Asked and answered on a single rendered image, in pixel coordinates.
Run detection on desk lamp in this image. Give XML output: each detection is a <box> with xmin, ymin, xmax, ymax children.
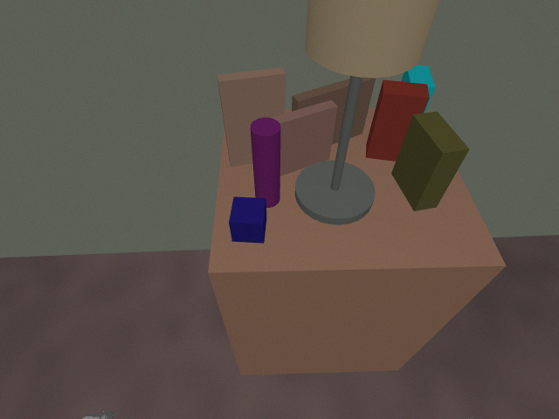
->
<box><xmin>295</xmin><ymin>0</ymin><xmax>440</xmax><ymax>225</ymax></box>

